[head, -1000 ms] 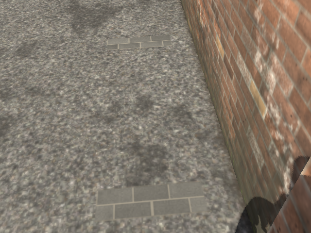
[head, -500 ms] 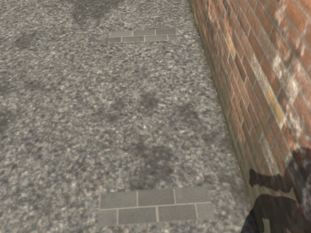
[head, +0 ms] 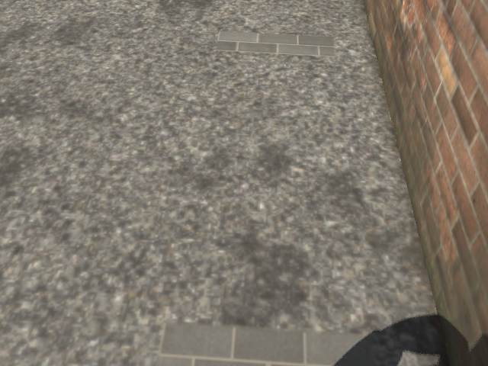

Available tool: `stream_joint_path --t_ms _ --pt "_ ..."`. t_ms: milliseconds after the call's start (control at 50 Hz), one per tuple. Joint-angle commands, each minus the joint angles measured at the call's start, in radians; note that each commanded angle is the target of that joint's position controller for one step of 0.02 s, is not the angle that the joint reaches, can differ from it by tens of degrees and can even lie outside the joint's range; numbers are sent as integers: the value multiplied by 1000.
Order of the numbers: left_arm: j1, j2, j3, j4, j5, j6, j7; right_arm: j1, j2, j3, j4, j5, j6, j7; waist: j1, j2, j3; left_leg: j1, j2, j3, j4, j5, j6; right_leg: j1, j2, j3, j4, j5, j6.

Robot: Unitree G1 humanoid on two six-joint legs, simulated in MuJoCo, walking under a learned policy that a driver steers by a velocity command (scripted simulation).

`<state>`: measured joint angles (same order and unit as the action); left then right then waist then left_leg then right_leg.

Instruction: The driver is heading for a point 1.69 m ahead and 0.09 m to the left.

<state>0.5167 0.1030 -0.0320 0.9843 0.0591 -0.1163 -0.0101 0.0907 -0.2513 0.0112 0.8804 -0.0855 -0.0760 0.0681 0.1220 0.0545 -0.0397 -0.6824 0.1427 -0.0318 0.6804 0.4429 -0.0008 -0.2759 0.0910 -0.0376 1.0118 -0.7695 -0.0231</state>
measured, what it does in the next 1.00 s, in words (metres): goes down: left foot 0.20 m lower, then right foot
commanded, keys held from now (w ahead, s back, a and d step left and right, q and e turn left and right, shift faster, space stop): no key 1.00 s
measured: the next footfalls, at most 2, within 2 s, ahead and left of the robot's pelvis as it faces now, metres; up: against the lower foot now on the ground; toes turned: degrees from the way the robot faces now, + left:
left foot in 0.10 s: +0.23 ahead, +0.16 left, -0.20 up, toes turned +5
right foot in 0.44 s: +0.32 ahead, -0.08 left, -0.20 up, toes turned +0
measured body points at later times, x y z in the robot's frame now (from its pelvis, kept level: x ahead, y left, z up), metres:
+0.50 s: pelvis +0.19 +0.05 -0.13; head +0.18 +0.05 +0.32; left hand +0.33 +0.27 -0.24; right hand +0.25 -0.17 -0.28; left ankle +0.19 +0.15 -0.85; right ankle +0.27 -0.08 -0.85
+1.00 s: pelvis +0.25 +0.05 -0.12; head +0.26 +0.06 +0.33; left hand +0.32 +0.29 -0.27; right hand +0.29 -0.18 -0.27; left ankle +0.19 +0.15 -0.85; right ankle +0.28 -0.08 -0.85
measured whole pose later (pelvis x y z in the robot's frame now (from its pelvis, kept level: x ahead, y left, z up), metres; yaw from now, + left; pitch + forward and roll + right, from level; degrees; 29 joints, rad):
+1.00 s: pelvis +0.25 +0.05 -0.12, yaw +0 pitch -1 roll +0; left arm 0.16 0.16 0.05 1.05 -0.01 -0.02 0.05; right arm 0.26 -0.15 -0.08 0.97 0.02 0.03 -0.04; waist 0.01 0.00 0.04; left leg -0.16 0.02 0.09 0.61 -0.43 0.01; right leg -0.31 -0.02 0.01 0.63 -0.29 0.02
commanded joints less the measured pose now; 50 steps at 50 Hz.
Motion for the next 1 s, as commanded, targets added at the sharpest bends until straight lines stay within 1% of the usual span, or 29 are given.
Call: stream_joint_path --t_ms 20,60,80,100,120,140,160,180,200,220,240,260,280,300,320,340,360,400,420,440,460,480,500,540,580,640,720,840,1000 --pt "92 183 38 -18 14 7 -10 -77 -90 -18 -44 24 15 4 -10 -99 183 244 -5 36 -183 124 9 -279 -239 315 -166 417 -168" --pt "76 167 42 -29 -10 26 -12 -62 -124 -35 -45 8 15 -8 -18 -64 193 296 -5 48 -350 40 26 -181 -262 350 -70 498 -150" --pt "10 192 104 1 -141 55 79 28 -47 -50 -54 180 23 -40 -50 16 187 441 -36 2 -447 13 50 -233 -153 279 153 613 -97" --pt "77 151 95 50 -118 52 89 273 -81 -63 27 171 33 -50 -137 89 64 728 -22 66 -411 303 55 -341 -96 197 418 514 -54" --pt "75 42 73 74 -89 46 67 501 -152 -97 96 156 49 -51 -239 195 -125 1162 124 1 -160 790 139 -641 46 91 851 -76 44" --pt "62 53 49 -2 -132 36 66 502 -205 -97 99 135 58 -39 -242 249 -343 1393 305 -133 7 886 262 -840 2 146 1202 -273 99" --pt "-36 105 50 -52 -140 33 65 441 -133 -83 84 119 75 -40 -262 166 -450 1375 299 -188 -2 608 301 -893 -75 193 1189 -237 123" --pt "-134 84 43 -92 -130 51 68 371 -78 -61 77 95 75 -49 -237 43 -405 1234 269 -180 -66 342 281 -905 -118 166 1109 -173 143" --pt "-161 25 19 -136 -125 75 83 252 -102 -56 66 81 69 -55 -154 -45 -368 1020 302 -264 -168 -32 303 -806 -179 163 991 -49 143" --pt "-173 -32 2 -150 -129 104 97 150 -111 -46 59 69 75 -69 -78 -49 -273 741 357 -347 -281 -192 335 -699 -218 151 932 11 151" --pt "-191 -4 13 -145 -137 122 107 118 -92 -49 47 43 74 -79 -69 -83 -105 505 315 -313 -324 -414 302 -676 -205 157 789 203 138" --pt "-219 21 22 -147 -125 126 119 83 -56 -31 44 32 80 -79 -57 -66 -39 359 254 -257 -340 -429 282 -601 -194 137 755 279 139" --pt "-188 -5 19 -146 -101 128 116 11 -32 -17 15 34 82 -91 -9 -85 41 201 170 -151 -328 -465 234 -497 -201 152 492 455 137" --pt "-174 15 33 -133 -70 116 114 -47 -25 -22 -7 47 82 -99 24 -59 37 117 70 -26 -331 -496 177 -314 -212 127 162 621 120" --pt "-234 40 41 -132 -53 100 103 -27 -43 -32 -10 71 73 -109 -18 11 19 90 9 66 -345 -421 153 -158 -176 77 -99 705 103" --pt "-268 56 48 -123 -55 91 92 30 -65 -40 10 79 64 -114 -43 65 -10 123 17 47 -334 -301 172 -93 -139 53 -156 739 107" --pt "-262 43 42 -117 -59 87 81 62 -75 -45 28 89 64 -115 -40 116 -45 197 54 19 -326 -236 195 -67 -128 42 -212 713 107" --pt "-254 70 53 -114 -68 94 75 99 -11 -38 55 98 51 -98 -27 34 -43 256 60 -26 -287 -299 183 25 -110 33 -403 770 84" --pt "-261 89 58 -107 -53 97 77 141 21 -36 73 104 49 -93 -39 15 -31 267 37 -33 -274 -389 143 55 -114 35 -475 801 68" --pt "-240 120 66 -100 -30 104 74 180 37 -41 78 90 43 -89 -54 -4 -34 250 4 -29 -244 -568 90 113 -172 100 -461 980 54" --pt "-229 166 79 -90 -33 117 74 281 65 -46 91 73 42 -81 -122 -107 -48 166 -53 -9 -235 -831 45 223 -227 126 -427 1006 22" --pt "-277 183 92 -83 -57 129 72 317 71 -48 86 76 50 -81 -143 -194 -18 176 -94 27 -253 -900 27 172 -224 123 -437 745 -16" --pt "-334 164 95 -98 -72 132 68 235 33 -58 62 77 66 -91 -114 -190 61 226 -119 64 -244 -897 9 32 -189 137 -511 475 -24" --pt "-391 135 85 -101 -70 119 70 178 17 -73 41 80 90 -114 -119 -162 122 281 -116 77 -225 -893 1 -76 -165 136 -560 385 -15" --pt "-380 126 83 -82 -57 100 71 213 33 -80 55 80 90 -113 -129 -134 98 337 -108 77 -218 -834 6 -59 -162 124 -541 491 -7" --pt "-356 124 85 -51 -57 86 66 232 47 -87 60 86 78 -106 -128 -100 37 383 -110 88 -188 -767 12 3 -157 113 -489 684 -7" --pt "-351 125 86 -25 -63 83 60 225 43 -95 57 92 87 -105 -122 -71 -7 427 -104 89 -163 -675 9 42 -154 103 -456 798 -18" --pt "-336 137 95 9 -66 76 60 239 22 -109 67 98 89 -112 -119 -60 13 452 -98 84 -150 -560 11 51 -139 80 -432 870 -14" --pt "-349 141 101 43 -68 91 65 232 17 -110 67 101 96 -115 -114 -52 55 448 -87 73 -179 -553 18 65 -135 66 -438 839 -2"
Velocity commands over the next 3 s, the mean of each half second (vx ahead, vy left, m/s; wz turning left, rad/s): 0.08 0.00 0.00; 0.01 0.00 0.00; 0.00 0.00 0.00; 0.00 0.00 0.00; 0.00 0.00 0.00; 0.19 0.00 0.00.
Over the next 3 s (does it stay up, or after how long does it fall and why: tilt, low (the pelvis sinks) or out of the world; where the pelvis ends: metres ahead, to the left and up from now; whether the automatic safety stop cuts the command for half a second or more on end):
stays up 0.34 0.05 -0.12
